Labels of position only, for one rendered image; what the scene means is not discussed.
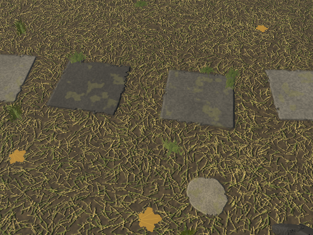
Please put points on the robot right hand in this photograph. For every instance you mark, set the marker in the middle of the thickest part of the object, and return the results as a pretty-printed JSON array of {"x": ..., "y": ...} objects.
[{"x": 291, "y": 229}]

